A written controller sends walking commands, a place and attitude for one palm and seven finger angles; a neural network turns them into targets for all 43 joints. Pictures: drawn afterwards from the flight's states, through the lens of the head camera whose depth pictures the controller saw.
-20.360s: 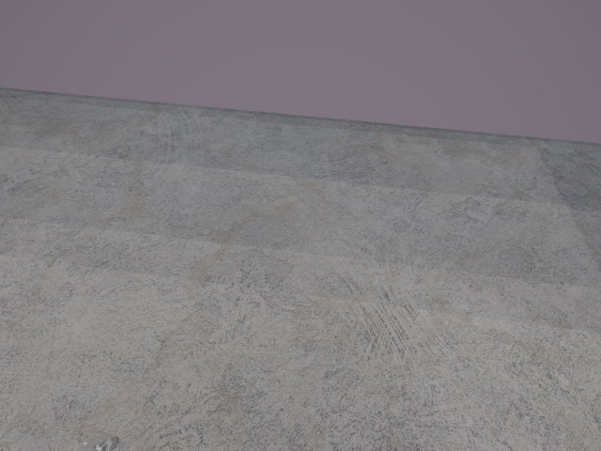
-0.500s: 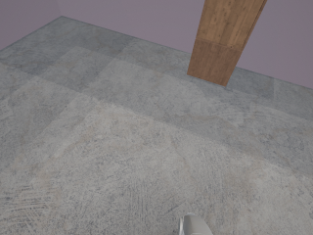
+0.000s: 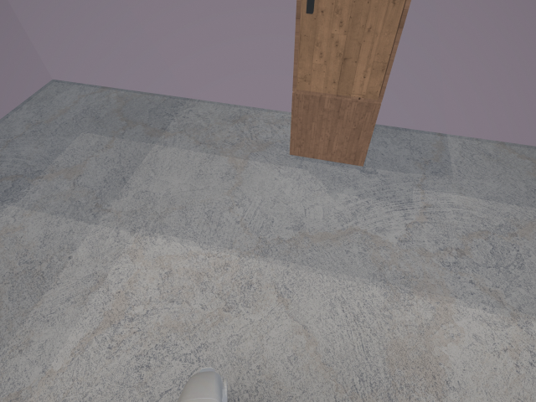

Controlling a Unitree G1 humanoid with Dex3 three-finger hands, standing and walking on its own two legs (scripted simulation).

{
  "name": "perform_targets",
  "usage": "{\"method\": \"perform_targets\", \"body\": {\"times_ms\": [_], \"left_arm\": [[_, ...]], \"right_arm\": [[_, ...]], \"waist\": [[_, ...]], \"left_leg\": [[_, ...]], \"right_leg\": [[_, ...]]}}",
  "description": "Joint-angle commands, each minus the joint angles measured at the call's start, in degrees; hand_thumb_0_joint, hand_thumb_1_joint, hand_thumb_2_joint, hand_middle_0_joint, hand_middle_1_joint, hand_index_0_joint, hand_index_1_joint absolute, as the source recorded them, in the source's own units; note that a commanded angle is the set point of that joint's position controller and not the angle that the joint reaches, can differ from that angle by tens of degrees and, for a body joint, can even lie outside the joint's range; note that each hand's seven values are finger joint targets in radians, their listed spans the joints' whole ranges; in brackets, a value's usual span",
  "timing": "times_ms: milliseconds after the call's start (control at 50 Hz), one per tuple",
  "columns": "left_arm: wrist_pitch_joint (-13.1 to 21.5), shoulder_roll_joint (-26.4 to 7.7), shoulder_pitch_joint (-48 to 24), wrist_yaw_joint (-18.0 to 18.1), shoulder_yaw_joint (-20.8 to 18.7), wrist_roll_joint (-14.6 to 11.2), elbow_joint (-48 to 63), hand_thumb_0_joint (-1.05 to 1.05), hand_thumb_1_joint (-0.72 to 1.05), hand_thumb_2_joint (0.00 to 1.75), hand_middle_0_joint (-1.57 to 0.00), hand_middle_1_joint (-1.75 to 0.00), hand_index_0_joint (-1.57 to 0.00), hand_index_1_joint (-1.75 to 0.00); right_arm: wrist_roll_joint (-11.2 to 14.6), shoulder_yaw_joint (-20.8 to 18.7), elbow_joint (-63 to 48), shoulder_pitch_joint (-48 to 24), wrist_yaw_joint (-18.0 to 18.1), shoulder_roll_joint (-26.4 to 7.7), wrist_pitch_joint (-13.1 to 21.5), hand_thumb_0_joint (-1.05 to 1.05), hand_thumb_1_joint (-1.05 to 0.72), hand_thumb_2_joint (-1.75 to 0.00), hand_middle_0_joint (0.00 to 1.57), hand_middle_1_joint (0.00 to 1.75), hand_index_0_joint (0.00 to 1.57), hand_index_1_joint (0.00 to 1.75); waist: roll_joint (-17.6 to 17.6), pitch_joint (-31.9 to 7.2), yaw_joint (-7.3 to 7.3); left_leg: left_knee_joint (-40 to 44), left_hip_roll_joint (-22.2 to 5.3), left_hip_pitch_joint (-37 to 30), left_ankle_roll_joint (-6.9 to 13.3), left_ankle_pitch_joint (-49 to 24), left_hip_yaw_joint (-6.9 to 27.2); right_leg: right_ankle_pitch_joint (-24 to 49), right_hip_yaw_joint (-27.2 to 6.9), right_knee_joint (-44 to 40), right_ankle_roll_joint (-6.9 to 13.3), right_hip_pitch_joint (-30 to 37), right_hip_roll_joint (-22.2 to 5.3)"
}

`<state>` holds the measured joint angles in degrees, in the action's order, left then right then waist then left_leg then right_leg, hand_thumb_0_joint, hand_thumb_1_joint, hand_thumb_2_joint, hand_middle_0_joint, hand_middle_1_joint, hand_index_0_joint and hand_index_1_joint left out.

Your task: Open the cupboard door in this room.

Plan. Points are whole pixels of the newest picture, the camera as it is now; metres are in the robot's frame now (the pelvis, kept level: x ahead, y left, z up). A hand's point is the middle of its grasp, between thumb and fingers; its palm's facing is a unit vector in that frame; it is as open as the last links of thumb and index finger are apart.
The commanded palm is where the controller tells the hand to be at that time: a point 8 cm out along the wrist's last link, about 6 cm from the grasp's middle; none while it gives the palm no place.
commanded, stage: turn or walk to find it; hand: left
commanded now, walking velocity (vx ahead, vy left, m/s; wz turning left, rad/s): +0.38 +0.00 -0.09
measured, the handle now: out of the picture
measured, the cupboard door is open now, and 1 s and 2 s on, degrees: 0 0 0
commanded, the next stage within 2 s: stand and wait in 0.56 s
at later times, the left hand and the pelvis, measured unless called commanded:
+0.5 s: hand (170, 311) +0.31 +0.22 -0.17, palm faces -0.03 -0.98 -0.18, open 7.3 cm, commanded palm none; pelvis +0.24 +0.04 +0.00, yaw -4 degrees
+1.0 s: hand (223, 236) +0.49 +0.14 -0.17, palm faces -0.05 -0.98 -0.20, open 7.2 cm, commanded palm none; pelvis +0.40 -0.03 +0.00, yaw -4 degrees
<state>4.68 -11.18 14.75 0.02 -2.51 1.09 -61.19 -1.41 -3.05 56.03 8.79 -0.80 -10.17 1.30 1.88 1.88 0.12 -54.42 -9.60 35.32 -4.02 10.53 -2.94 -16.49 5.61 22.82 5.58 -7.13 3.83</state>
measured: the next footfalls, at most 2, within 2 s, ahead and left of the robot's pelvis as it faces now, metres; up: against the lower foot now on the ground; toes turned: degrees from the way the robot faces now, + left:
left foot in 0.20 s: +0.23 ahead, +0.15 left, +0.00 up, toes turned +8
right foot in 0.66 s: +0.45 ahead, -0.13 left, +0.00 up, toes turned -15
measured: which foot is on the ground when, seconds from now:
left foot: up 0.00-0.18, down 0.20-0.68, up 0.70-1.00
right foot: down 0.00-0.22, up 0.24-0.64, down 0.66-1.00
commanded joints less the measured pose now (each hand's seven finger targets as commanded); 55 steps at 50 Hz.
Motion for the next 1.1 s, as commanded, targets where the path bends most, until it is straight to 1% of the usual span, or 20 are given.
{"method": "perform_targets", "body": {"times_ms": [0, 80, 120, 140, 160, 180, 200, 240, 280, 360, 560, 620, 640, 660, 680, 720, 800, 980, 1040, 1080], "left_arm": [[0.99, -6.43, 6.65, 0.59, -0.82, -0.34, 0.73, 0.00, 0.90, 0.90, -0.20, -0.30, -0.20, -0.30], [0.48, -7.06, 9.73, 1.01, -1.03, -0.11, -0.91, 0.00, 0.90, 0.90, -0.20, -0.30, -0.20, -0.30], [0.46, -7.73, 9.26, 1.14, -1.09, -0.15, -1.45, 0.00, 0.90, 0.90, -0.20, -0.30, -0.20, -0.30], [0.52, -8.16, 7.50, 1.16, -1.21, -0.36, -1.15, 0.00, 0.90, 0.90, -0.20, -0.30, -0.20, -0.30], [0.59, -6.99, 7.44, 0.91, -1.14, -0.84, -0.37, 0.00, 0.90, 0.90, -0.20, -0.30, -0.20, -0.30], [0.76, -3.50, 10.12, 0.21, -0.50, -1.34, 0.51, 0.00, 0.90, 0.90, -0.20, -0.30, -0.20, -0.30], [0.99, -4.23, 7.49, 0.57, -0.42, -0.90, 1.30, 0.00, 0.90, 0.90, -0.20, -0.30, -0.20, -0.30], [0.12, -3.48, -0.12, -0.24, -0.79, -0.52, 2.23, 0.00, 0.90, 0.90, -0.20, -0.30, -0.20, -0.30], [-1.21, -1.19, 1.57, -0.74, -0.72, 0.25, 1.33, 0.00, 0.90, 0.90, -0.20, -0.30, -0.20, -0.30], [-3.37, 0.82, 3.14, -1.03, -1.10, 0.78, 1.58, 0.00, 0.90, 0.90, -0.20, -0.30, -0.20, -0.30], [-2.91, -0.48, -11.27, -1.84, -0.86, 0.36, 7.10, 0.00, 0.90, 0.90, -0.20, -0.30, -0.20, -0.30], [-1.41, -4.36, 4.67, -1.05, -1.29, 0.57, 1.93, 0.00, 0.90, 0.90, -0.20, -0.30, -0.20, -0.30], [-0.53, -9.72, 12.25, -0.13, -2.51, 0.88, -0.69, 0.00, 0.90, 0.90, -0.20, -0.30, -0.20, -0.30], [-0.22, -14.58, 15.68, 0.36, -3.19, 0.07, -1.93, 0.00, 0.90, 0.90, -0.20, -0.30, -0.20, -0.30], [-0.11, -14.89, 12.71, 0.66, -3.16, -0.90, -1.34, 0.00, 0.90, 0.90, -0.20, -0.30, -0.20, -0.30], [-0.80, -9.53, 2.62, 1.13, -1.69, -0.86, 1.08, 0.00, 0.90, 0.90, -0.20, -0.30, -0.20, -0.30], [-1.05, -4.77, -6.05, 1.44, 0.24, -0.54, 3.27, 0.00, 0.90, 0.90, -0.20, -0.30, -0.20, -0.30], [-2.23, -4.91, -4.23, 1.46, 0.06, -0.70, 0.84, 0.00, 0.90, 0.90, -0.20, -0.30, -0.20, -0.30], [-3.22, -1.58, -0.56, 1.44, 0.82, -0.89, 0.11, 0.00, 0.90, 0.90, -0.20, -0.30, -0.20, -0.30], [-3.59, -2.11, 0.77, 1.43, 1.21, -0.96, -1.36, 0.00, 0.90, 0.90, -0.20, -0.30, -0.20, -0.30]], "right_arm": [[-0.13, -0.06, -4.10, -4.62, -1.07, -2.92, 1.09, 0.00, -0.90, -0.90, 0.20, 0.30, 0.20, 0.30], [-0.04, 0.20, -5.28, -9.50, -1.27, -3.15, 1.77, 0.00, -0.90, -0.90, 0.20, 0.30, 0.20, 0.30], [-0.16, -0.13, -3.67, -4.54, -0.63, -4.26, 2.20, 0.00, -0.90, -0.90, 0.20, 0.30, 0.20, 0.30], [-0.43, -0.59, -1.10, 3.74, -0.08, -5.64, 2.56, 0.00, -0.90, -0.90, 0.20, 0.30, 0.20, 0.30], [-0.94, -1.54, 1.53, 13.30, 0.50, -9.87, 2.97, 0.00, -0.90, -0.90, 0.20, 0.30, 0.20, 0.30], [-1.44, -3.00, 3.73, 20.46, 0.88, -15.63, 3.08, 0.00, -0.90, -0.90, 0.20, 0.30, 0.20, 0.30], [-0.27, -2.73, 4.66, 21.25, 1.12, -15.30, 2.43, 0.00, -0.90, -0.90, 0.20, 0.30, 0.20, 0.30], [-0.11, -1.62, 2.52, 13.29, 1.36, -9.84, 2.61, 0.00, -0.90, -0.90, 0.20, 0.30, 0.20, 0.30], [-0.23, -0.66, 2.38, 10.11, 1.54, -6.42, 3.43, 0.00, -0.90, -0.90, 0.20, 0.30, 0.20, 0.30], [0.15, -0.79, 2.97, 10.39, 1.61, -4.44, 4.03, 0.00, -0.90, -0.90, 0.20, 0.30, 0.20, 0.30], [-0.31, -1.61, 6.14, 16.49, 1.70, -6.96, 3.14, 0.00, -0.90, -0.90, 0.20, 0.30, 0.20, 0.30], [0.35, -1.45, 6.77, 15.76, 1.67, -7.61, 2.64, 0.00, -0.90, -0.90, 0.20, 0.30, 0.20, 0.30], [0.90, -0.88, 6.46, 16.88, 1.17, -4.87, 2.73, 0.00, -0.90, -0.90, 0.20, 0.30, 0.20, 0.30], [1.28, -0.17, 4.91, 19.04, 1.46, -1.78, 2.40, 0.00, -0.90, -0.90, 0.20, 0.30, 0.20, 0.30], [1.63, -0.08, 5.54, 17.95, 1.99, -3.20, 1.43, 0.00, -0.90, -0.90, 0.20, 0.30, 0.20, 0.30], [1.10, -0.26, 5.47, 13.52, 1.86, -2.46, 0.76, 0.00, -0.90, -0.90, 0.20, 0.30, 0.20, 0.30], [0.64, 0.77, 7.12, 16.97, 1.78, 0.49, -1.78, 0.00, -0.90, -0.90, 0.20, 0.30, 0.20, 0.30], [0.51, 1.56, 5.62, 11.24, 1.71, -0.72, -0.46, 0.00, -0.90, -0.90, 0.20, 0.30, 0.20, 0.30], [0.44, 1.68, 5.50, 9.64, 1.95, -5.07, 0.50, 0.00, -0.90, -0.90, 0.20, 0.30, 0.20, 0.30], [0.78, 2.09, 5.38, 5.83, 2.25, -4.63, 0.40, 0.00, -0.90, -0.90, 0.20, 0.30, 0.20, 0.30]], "waist": [[-7.17, 3.48, -2.48], [-7.79, 3.49, -3.80], [-5.69, 0.49, -0.68], [-5.11, -3.47, 3.49], [0.67, -10.63, 6.99], [13.25, -16.75, 7.62], [14.77, -17.43, 7.50], [5.24, -2.61, 5.07], [3.20, 1.07, 1.69], [4.14, 2.40, -0.95], [5.04, 5.34, 1.58], [0.68, -3.91, -5.61], [-9.00, -10.54, -8.14], [-17.66, -14.63, -6.26], [-18.37, -18.20, -6.05], [-7.28, -6.51, -3.05], [-8.39, -1.97, 2.58], [-7.55, -1.90, 1.26], [4.70, 0.27, -0.72], [9.42, 0.63, -1.70]], "left_leg": [[8.89, 1.16, 1.55, 0.80, -2.16, -1.58], [16.60, 3.52, -1.70, 2.60, 1.14, -3.76], [21.67, 6.32, -11.27, 3.80, 1.90, -6.12], [25.32, 7.29, -22.77, 4.74, -2.05, -6.07], [26.68, 0.95, -39.90, 7.36, -9.40, 0.64], [27.36, -15.38, -55.24, 14.35, -17.80, 20.22], [33.57, -18.91, -52.76, 16.09, -14.29, 25.27], [38.00, -16.17, -36.29, 15.21, -5.51, 19.38], [40.39, -12.39, -28.62, 12.52, -6.20, 11.06], [43.82, -7.95, -22.98, 11.22, -6.22, 2.01], [39.85, -8.12, -29.64, 10.64, -14.44, -2.43], [19.22, -3.87, -28.50, 6.48, -27.51, -6.02], [4.69, 0.08, -17.27, 4.06, -11.68, -8.52], [-10.73, 7.54, -6.20, 1.99, 24.69, -6.23], [-15.97, 5.39, -8.46, 2.24, 25.14, 2.39], [-18.07, 2.82, -5.19, 2.28, 17.60, 3.35], [-4.28, 1.84, -15.38, 0.72, 11.37, 0.77], [25.95, 3.54, -26.00, 0.69, -0.25, -1.72], [34.05, -3.60, -24.43, 4.73, -11.37, 5.30], [38.44, -2.89, -20.84, 5.74, -8.63, 5.63]], "right_leg": [[24.41, -11.92, -8.92, 4.51, 3.41, -16.48], [33.53, -11.53, -5.68, 3.56, 9.92, -17.25], [44.45, -9.81, 1.90, 2.57, 9.86, -16.54], [46.45, -7.39, 11.19, 0.72, 6.13, -14.70], [35.73, -5.13, 24.24, -1.88, -4.16, -11.13], [-1.38, -0.88, 42.83, -3.84, -21.35, -3.72], [-15.25, -5.51, 51.70, -3.50, -25.54, -3.44], [-8.17, -7.02, 54.16, -4.11, -30.16, -9.09], [-4.39, -6.65, 50.68, -4.88, -27.33, -10.96], [3.13, -4.56, 45.17, -6.54, -26.35, -12.24], [5.74, 1.22, 15.16, -5.94, -20.50, -9.96], [12.94, 3.15, 4.55, -4.50, 1.84, -6.39], [26.04, -7.13, 5.52, -1.93, 16.53, -17.28], [49.05, -23.50, 4.15, 4.59, 24.13, -30.77], [50.57, -24.12, 1.33, 5.95, 18.82, -31.38], [40.75, -16.91, -0.92, 4.84, 7.55, -27.33], [28.07, -4.02, -6.73, 1.74, -10.39, -20.78], [13.66, -4.72, -4.95, 0.64, -8.67, -17.41], [4.71, -1.57, -1.23, -5.25, -7.08, -10.53], [6.06, -0.60, -0.70, -6.62, -0.94, -10.24]]}}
